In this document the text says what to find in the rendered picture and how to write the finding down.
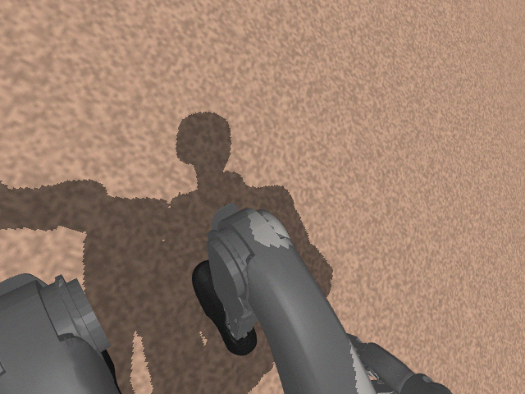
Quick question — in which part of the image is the right robot foot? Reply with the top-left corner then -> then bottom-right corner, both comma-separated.
192,260 -> 257,355

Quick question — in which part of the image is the right robot arm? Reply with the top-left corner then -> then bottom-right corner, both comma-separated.
400,373 -> 453,394

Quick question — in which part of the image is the right robot hand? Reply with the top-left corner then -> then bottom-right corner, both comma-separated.
347,333 -> 415,394

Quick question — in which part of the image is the left robot foot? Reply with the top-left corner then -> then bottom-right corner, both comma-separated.
102,350 -> 121,394

